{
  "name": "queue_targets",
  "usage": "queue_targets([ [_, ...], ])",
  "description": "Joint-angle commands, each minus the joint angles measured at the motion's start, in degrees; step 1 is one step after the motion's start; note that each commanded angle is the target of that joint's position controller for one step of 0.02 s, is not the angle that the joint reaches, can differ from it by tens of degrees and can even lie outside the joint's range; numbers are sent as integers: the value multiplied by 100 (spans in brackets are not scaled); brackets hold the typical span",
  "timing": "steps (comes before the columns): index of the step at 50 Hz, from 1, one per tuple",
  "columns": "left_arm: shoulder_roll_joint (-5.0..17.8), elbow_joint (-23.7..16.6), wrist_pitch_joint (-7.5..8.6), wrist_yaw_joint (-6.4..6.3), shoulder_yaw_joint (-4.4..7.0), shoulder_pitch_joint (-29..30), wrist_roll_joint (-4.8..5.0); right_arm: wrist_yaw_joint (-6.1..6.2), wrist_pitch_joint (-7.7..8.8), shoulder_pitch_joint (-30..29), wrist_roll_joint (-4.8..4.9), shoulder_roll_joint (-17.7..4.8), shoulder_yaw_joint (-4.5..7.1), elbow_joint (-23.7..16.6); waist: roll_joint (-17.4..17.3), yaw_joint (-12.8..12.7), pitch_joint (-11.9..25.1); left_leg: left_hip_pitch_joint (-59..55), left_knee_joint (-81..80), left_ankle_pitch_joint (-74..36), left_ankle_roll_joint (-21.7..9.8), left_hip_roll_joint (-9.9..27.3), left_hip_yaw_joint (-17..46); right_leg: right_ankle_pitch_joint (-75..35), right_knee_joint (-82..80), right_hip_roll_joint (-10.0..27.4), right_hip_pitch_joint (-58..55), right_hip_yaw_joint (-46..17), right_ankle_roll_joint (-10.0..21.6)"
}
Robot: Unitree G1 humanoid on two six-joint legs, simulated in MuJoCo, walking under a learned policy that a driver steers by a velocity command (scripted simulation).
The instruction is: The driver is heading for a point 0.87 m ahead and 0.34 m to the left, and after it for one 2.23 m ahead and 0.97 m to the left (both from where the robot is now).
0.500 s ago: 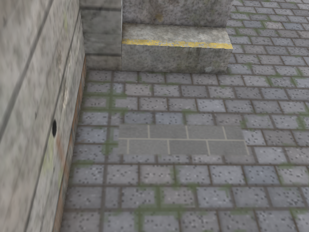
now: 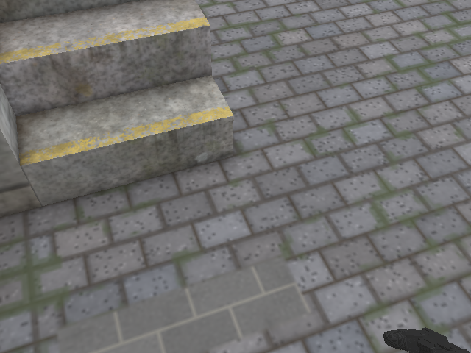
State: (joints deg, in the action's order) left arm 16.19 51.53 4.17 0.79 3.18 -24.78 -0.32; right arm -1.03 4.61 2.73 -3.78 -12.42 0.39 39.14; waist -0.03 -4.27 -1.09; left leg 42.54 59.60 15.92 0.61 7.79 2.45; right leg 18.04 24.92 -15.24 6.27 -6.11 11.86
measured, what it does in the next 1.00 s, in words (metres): walks ahead, turning left: left foot, then right foot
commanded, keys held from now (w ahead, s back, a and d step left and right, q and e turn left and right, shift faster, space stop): w+q+shift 1.00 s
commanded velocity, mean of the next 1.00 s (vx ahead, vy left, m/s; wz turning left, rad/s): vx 1.00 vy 0.00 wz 0.66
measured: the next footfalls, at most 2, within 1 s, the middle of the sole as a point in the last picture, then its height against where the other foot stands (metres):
left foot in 0.20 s outside the picture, level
right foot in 0.60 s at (292, 247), level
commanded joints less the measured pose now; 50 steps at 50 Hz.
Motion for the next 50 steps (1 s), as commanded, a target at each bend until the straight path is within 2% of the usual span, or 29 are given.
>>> queue_targets([
  [1,502,-212,242,42,68,73,96,-53,-21,92,93,-537,85,-154,91,172,-265,-1355,-1385,-1845,-270,-317,-699,-4241,-1316,1262,1125,-811,-48],
  [4,574,60,292,-25,33,-388,24,-88,-32,-484,289,-544,58,-236,78,-82,-250,-1674,-2255,-2494,-624,-788,-1146,-5871,-1487,1518,126,-427,-381],
  [7,924,137,263,-258,89,-297,-186,-119,-69,22,330,-942,158,44,559,311,33,-1979,-2744,-2000,-785,-1311,-1150,-8077,-688,1968,-1166,34,-789],
  [9,1118,-1,200,-365,161,476,-375,-118,-79,2206,445,-1419,390,773,622,1470,697,-3566,-2688,-1840,-931,-1420,-965,-8836,1577,2141,-1017,320,-1002],
  [10,1383,-248,161,-383,247,1422,-342,-67,-95,3740,445,-1516,509,1294,49,2575,857,-4723,-3277,-2124,-1414,-1022,-506,-7562,4441,1600,-20,742,-1175],
  [11,343,-557,274,-273,-7,1650,-399,-62,-174,3964,361,-1218,415,1685,-1657,1923,730,-6243,-2298,-2142,-1760,-372,893,515,7006,550,2873,715,-1249],
  [12,120,-919,327,-181,-154,740,-141,-52,-158,2688,316,-1170,357,1283,-1819,727,1301,-6531,-3500,142,-2673,644,3906,985,7297,706,4194,-268,-1234],
  [13,494,-942,382,-146,-201,1030,-301,-38,-162,2033,339,-978,387,953,-603,731,798,-5581,-4442,1825,-2647,819,4371,279,6667,1204,4198,-581,-1059],
  [15,639,-939,382,-71,-216,1374,-422,38,-128,1864,280,-798,384,969,639,472,-78,-4109,-4860,1175,-2261,355,3514,-202,5551,1529,3735,-298,-1113],
  [18,368,-1242,143,-6,-373,1550,-522,87,54,2053,367,-966,367,1100,493,131,-579,-2472,-5015,-9,-2045,-264,2605,-342,4274,1823,3083,18,-1353],
  [21,251,-1734,132,98,-491,2557,-296,23,105,2029,396,-1244,502,948,123,365,-800,-1355,-5374,-877,-1774,-661,1969,-1187,2215,1893,2013,492,-1482],
  [23,25,-1948,121,127,-577,3093,-136,-55,116,2221,407,-1250,571,940,-142,760,-601,-1438,-5387,-1303,-1439,-740,1862,-2296,1298,1757,1324,646,-1417],
  [26,329,-1984,155,28,-482,3078,-152,-60,79,2493,434,-1402,661,943,-309,929,-195,-2865,-4688,-2566,-1156,-635,1986,-2297,464,1552,1299,579,-1357],
  [28,714,-1803,233,-69,-308,2395,-155,-31,75,2542,397,-1582,718,940,-310,614,467,-3500,-3405,-3860,-904,-646,1956,-1501,141,1324,474,533,-1249],
  [29,898,-1625,283,-124,-207,1600,-175,-47,89,2353,406,-1707,749,897,-267,114,967,-3237,-2300,-3856,-795,-822,1827,-1250,135,1486,-528,459,-1162],
  [30,1276,-1446,315,-243,-35,429,-267,-48,153,2126,422,-1453,688,764,-51,-446,1621,-2391,-788,-2850,-747,-1020,1577,-64,292,2316,-1863,-251,-997],
  [31,1657,-1338,274,-331,108,-244,-518,10,190,2231,610,-449,428,504,1295,-427,2309,-737,936,1024,-674,-1502,866,1297,-137,4100,-3310,-2546,-648],
  [32,1864,-1252,189,-272,226,-5,-414,38,108,2408,654,-641,344,224,2171,-59,2684,124,1927,1113,-716,-1237,452,1948,-775,4493,-3300,-4388,-210],
  [33,1130,-1352,168,-226,126,481,-365,65,-5,1841,502,-943,387,381,1100,-124,1707,500,1974,466,-753,-794,318,2222,-872,4033,-2547,-3381,-350],
  [34,700,-1308,179,-192,22,724,-324,-3,-46,1390,395,-969,399,357,504,-123,1002,442,1644,71,-686,-640,220,923,-878,3694,-1807,-2254,-467],
  [36,476,-1024,222,-184,-54,626,-304,-139,-156,1072,239,-803,405,260,459,115,513,203,1351,-10,-579,-417,178,-1360,-928,3300,-1055,-948,-612],
  [38,271,-774,304,-97,-105,491,-208,-189,-293,878,215,-539,328,76,630,341,384,260,1343,34,-543,-351,32,-3234,-788,3215,-832,-146,-739],
  [42,413,-742,396,-54,-61,1059,-93,-364,-297,179,254,-528,173,-401,795,636,1,-242,-95,-1145,-556,-322,-297,-3644,-1348,2831,46,1233,-922],
  [44,733,-776,491,-45,-7,1315,-98,-436,-297,-168,214,-634,127,-515,450,741,-184,-1457,-1435,-1768,-644,-637,-779,-4157,-1484,2512,683,1867,-1145],
  [45,964,-726,522,-48,40,1177,-80,-427,-309,-111,162,-773,155,-492,442,778,-19,-1884,-1590,-1662,-700,-909,-1029,-5467,-1182,2519,482,1916,-1179],
  [47,1191,-770,489,-124,74,1348,-57,-267,-401,1264,162,-980,237,-158,917,1501,674,-3098,-952,-1183,-954,-1138,-1185,-7875,275,2793,341,1976,-1149],
  [48,1288,-928,451,-139,102,1587,-33,-163,-434,1995,132,-1208,337,-26,915,1854,968,-3717,-1155,-903,-1185,-1108,-1116,-8016,1353,2962,409,1821,-1024],
  [49,1219,-1008,344,-107,84,1812,49,-75,-365,3056,116,-1430,483,319,487,2392,1328,-5072,-1980,-1305,-1423,-1254,-978,-7193,3343,2832,1159,1812,-978],
  [50,801,-969,242,-27,-20,2174,-157,23,-389,3131,313,-1854,686,547,-981,2413,607,-5663,-3085,-1707,-1598,-1162,-532,-1168,6039,1646,2906,1939,-1049],
])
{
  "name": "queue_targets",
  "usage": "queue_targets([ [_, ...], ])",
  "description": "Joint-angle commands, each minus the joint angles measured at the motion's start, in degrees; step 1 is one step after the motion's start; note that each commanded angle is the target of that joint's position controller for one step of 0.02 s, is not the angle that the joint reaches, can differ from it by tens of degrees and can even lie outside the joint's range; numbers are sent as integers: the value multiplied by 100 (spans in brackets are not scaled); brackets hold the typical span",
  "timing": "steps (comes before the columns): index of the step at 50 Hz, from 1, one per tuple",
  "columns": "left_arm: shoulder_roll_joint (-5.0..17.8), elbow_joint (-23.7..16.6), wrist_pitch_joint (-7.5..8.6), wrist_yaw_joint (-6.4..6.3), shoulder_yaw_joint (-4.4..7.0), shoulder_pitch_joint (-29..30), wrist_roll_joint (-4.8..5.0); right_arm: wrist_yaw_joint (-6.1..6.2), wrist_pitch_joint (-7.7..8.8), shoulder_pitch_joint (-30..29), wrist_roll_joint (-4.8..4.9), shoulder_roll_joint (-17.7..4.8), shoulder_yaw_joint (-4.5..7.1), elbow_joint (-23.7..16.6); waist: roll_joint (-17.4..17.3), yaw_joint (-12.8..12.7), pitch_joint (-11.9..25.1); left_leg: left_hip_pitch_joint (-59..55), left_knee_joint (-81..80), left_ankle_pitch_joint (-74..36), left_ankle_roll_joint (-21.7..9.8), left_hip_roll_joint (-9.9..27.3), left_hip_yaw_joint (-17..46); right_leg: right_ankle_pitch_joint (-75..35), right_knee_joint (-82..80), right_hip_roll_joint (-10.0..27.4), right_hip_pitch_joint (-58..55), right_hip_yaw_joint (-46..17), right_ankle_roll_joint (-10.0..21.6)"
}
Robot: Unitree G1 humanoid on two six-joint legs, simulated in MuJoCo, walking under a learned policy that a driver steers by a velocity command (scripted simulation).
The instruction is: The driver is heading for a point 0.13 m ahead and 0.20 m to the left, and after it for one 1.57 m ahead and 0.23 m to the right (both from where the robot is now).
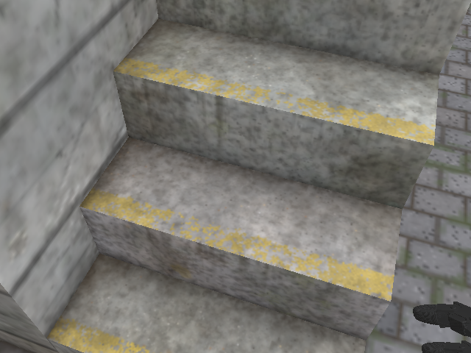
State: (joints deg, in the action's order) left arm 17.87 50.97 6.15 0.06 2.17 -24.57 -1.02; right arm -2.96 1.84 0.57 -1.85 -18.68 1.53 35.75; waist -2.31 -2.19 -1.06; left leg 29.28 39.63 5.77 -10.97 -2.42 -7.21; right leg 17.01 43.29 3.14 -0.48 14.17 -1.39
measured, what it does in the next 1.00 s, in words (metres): climbs, turning right: right foot 0.21 m higher, then left foot 0.20 m higher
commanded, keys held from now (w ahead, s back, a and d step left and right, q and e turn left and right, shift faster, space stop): w+q+shift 0.16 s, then w+e+shift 0.84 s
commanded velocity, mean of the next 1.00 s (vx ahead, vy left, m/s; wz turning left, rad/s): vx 1.00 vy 0.00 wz -0.22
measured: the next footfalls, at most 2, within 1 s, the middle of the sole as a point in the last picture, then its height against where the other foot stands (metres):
right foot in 0.44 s outside the picture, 0.21 m higher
left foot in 0.82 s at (177, 229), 0.20 m higher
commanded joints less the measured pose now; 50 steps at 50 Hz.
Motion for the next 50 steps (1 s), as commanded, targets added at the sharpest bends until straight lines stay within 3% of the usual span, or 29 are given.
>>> queue_targets([
  [1,-124,-1247,106,64,-183,1466,-328,208,-112,2417,44,-1613,555,685,-1356,966,228,-4290,-151,-3588,-774,626,2150,877,6602,-431,5469,-626,128],
  [2,228,-1667,175,9,-186,817,-430,282,-160,2211,32,-1695,590,234,-780,680,1992,-4897,-1499,-2085,-1773,1610,4191,529,6765,-391,5444,-1783,98],
  [5,256,-1953,108,-17,-276,1657,-540,467,-53,1745,19,-984,399,314,547,247,392,-2649,-2433,374,-1346,1352,4334,518,6823,28,6079,-1796,-81],
  [9,-551,-2903,-332,-300,-488,2838,-448,401,303,2300,-143,-839,315,784,-199,187,-35,-1667,-2605,-291,-1086,1448,3950,1781,9733,-75,7668,-1674,118],
  [12,-1020,-3539,-230,-378,-708,4053,-331,418,380,2613,-62,-556,256,1318,629,246,-525,-1295,-3257,321,-251,1057,2653,1807,7481,155,7823,-1461,570],
  [15,-915,-2899,-409,-180,-671,2556,-251,684,209,1453,211,-554,161,891,317,-468,874,-626,-3851,-6005,-55,850,625,1018,5004,-181,3284,-529,837],
  [17,-342,-2309,-469,-196,-351,1060,-22,658,364,1227,255,-1418,440,611,-255,-1010,2267,-1915,-1790,-11735,-202,1538,735,1307,3968,-752,1733,-450,747],
  [18,-196,-2158,-380,-200,-305,1626,88,636,493,1834,393,-1129,367,596,602,-426,2844,-1435,-441,-11855,223,1389,927,1591,3273,-850,768,-972,997],
  [19,-51,-1997,-435,-272,-214,705,170,550,502,1662,386,-1416,421,518,688,-851,3513,-1502,940,-10763,201,1267,836,1655,2142,-1006,198,-1388,1022],
  [20,235,-1255,-490,-279,-65,-353,236,412,511,888,325,-1097,373,214,2066,-1217,3470,-214,3169,-6502,243,592,797,819,1217,-1023,-666,-1763,1239],
  [21,128,-933,-609,-317,84,-68,194,373,518,187,-217,-61,124,-80,2742,-960,2817,1021,5914,-595,543,-496,1066,495,-162,-772,-307,-3127,1542],
  [22,-134,-876,-551,-279,64,280,-139,408,572,-761,-473,1174,-332,-755,1085,-613,968,1888,7893,268,524,-389,1473,-342,159,-819,1343,-3076,1623],
  [23,-514,-798,-611,4,-293,1058,-483,324,936,-639,-323,1251,-516,-1247,763,-296,989,3378,9247,1741,511,-551,912,-2536,-455,78,952,-4400,1920],
  [24,-457,-490,-622,108,-226,712,-408,194,1076,-95,-296,1501,-642,-1518,206,237,1169,3743,9827,1947,454,-543,1114,-692,-1337,506,1403,-6088,2122],
  [27,-288,144,-390,267,-185,769,139,98,937,-127,-33,1159,-733,-1638,156,893,-151,4497,9407,788,567,-70,1052,1690,-2191,-158,2531,-5289,1614],
  [28,-102,-375,-136,52,10,1245,-202,309,515,5,-364,1228,-642,-1274,-447,999,-411,3224,7501,376,685,195,1167,1222,-2539,-316,3626,-4150,1090],
  [33,441,-288,159,-105,270,-5,-125,602,45,-1452,-301,1103,-437,-1860,396,-34,-97,5140,8950,1641,889,368,886,-1073,-2680,521,1019,-4763,2171],
  [34,-64,359,-87,46,23,-341,177,667,437,-2497,525,1461,-698,-2534,1031,-194,-356,6349,9217,2672,943,229,647,-1195,-2344,794,673,-5021,2021],
  [35,269,-153,43,-136,275,-1037,-142,513,281,-2379,-352,1399,-615,-2315,0,-508,84,5718,7876,2286,768,478,840,-1050,-2676,396,-103,-4645,1964],
  [38,478,-294,124,-302,485,-491,-53,448,-73,-2126,-293,1394,-591,-2427,696,-233,384,4125,6422,1678,818,635,581,-2328,-3452,496,360,-4506,1838],
  [39,423,-685,53,-296,512,475,79,472,-91,-1897,36,1377,-629,-2416,820,158,443,1458,3617,2879,755,437,-43,-3576,-4346,277,2022,-3745,1718],
  [41,1135,-676,286,-145,712,316,245,641,-131,313,274,609,-7,-1771,1323,1196,2346,-1711,2945,3955,862,-347,-14,-10259,-1981,558,1475,-3715,1768],
  [42,1278,-618,560,24,827,553,375,746,-21,1465,212,-7,319,-1433,1331,1787,3006,-2737,2277,3677,631,3,1019,-9906,-65,446,1647,-3828,1484],
  [43,692,-1214,624,236,706,1279,628,853,30,2294,-145,-875,558,-1091,-1294,2090,3757,-3545,239,6127,386,1355,4276,-7709,2286,-493,2986,-3451,1122],
  [44,-434,-1742,676,284,418,1337,123,793,-15,1615,140,-1025,631,-1038,-2953,1379,3464,-3676,-2148,5911,452,2564,7012,-1511,4657,-1114,4412,-3201,774],
  [45,-809,-1748,620,246,299,1659,-210,605,30,840,118,-222,367,-699,-1871,908,1913,-2586,-1196,2150,59,2125,5552,-1434,6096,-824,5110,-2878,705],
  [46,-848,-1690,286,226,309,1390,-254,733,58,520,6,325,217,-557,-521,169,1728,-2457,-280,2629,90,2293,4123,-1159,7097,-825,5673,-2658,652],
  [48,-803,-1961,-263,88,273,1501,-348,752,189,166,-103,1348,-71,173,-153,-526,633,-1187,184,1437,285,2092,2432,-334,8560,-747,6236,-2401,489],
  [50,-961,-2443,-706,92,42,2058,-358,630,471,765,-94,1087,-10,614,201,-648,-45,-965,-447,1504,676,2072,1797,-139,8385,-455,6746,-2797,558],
])
Velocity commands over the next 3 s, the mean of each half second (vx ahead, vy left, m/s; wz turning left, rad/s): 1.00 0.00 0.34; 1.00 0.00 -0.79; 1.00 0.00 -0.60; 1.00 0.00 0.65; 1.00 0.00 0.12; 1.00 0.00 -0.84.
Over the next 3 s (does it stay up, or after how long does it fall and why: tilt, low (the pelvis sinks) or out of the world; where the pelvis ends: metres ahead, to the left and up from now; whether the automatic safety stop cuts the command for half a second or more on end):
stays up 1.14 -0.04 0.79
